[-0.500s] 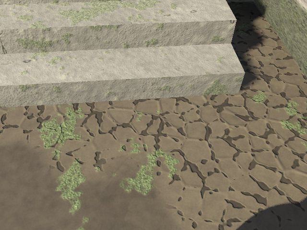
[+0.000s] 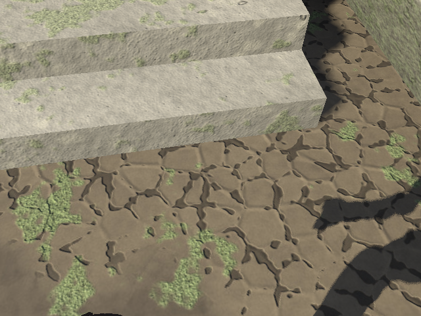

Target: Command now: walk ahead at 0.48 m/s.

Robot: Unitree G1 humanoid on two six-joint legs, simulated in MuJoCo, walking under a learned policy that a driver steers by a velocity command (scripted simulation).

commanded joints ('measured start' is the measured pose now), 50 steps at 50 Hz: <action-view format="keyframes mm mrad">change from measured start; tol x32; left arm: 1 136 113 35 -4 -3 -20 23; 4 509 289 93 84 48 -34 49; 26 513 119 35 207 0 -71 69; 50 -78 115 26 -136 8 -20 14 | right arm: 1 -16 -177 -33 -22 -7 -6 -14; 26 -544 -77 -25 -239 -14 47 50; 32 -40 -290 -118 -123 -45 34 17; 50 -56 -234 -94 -106 8 26 2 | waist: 1 129 118 -47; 50 -26 88 -12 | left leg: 1 -56 279 -53 262 1160 62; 5 -777 12 -80 1253 -140 19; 21 -825 153 -1 611 403 -22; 30 -523 -8 136 395 129 118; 33 149 446 -795 145 108 379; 38 -304 247 -330 64 441 215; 50 -189 178 -332 92 573 142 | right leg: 1 245 76 -15 -46 -81 -60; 5 913 -399 843 -310 -315 -305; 11 387 -194 303 -459 -15 -154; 24 630 -200 -1 -473 268 -70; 30 733 -237 -87 -8 846 -45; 32 257 -134 -132 600 296 21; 33 -45 73 21 852 -460 49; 50 -86 -39 99 72 50 122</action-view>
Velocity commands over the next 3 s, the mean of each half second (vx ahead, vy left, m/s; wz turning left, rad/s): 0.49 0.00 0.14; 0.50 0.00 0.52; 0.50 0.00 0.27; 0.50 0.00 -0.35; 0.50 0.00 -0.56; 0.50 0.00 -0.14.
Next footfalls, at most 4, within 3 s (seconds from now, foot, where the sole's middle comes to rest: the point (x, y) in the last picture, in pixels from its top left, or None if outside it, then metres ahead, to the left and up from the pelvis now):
0.06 right None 0.21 -0.08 -0.77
0.62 left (170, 301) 0.49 0.11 -0.77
1.14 right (182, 201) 0.85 0.07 -0.77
1.62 left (113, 196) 0.88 0.31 -0.77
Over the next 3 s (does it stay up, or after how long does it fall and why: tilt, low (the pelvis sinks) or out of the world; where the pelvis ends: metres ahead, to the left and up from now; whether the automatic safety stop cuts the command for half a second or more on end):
stays up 1.55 0.23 0.34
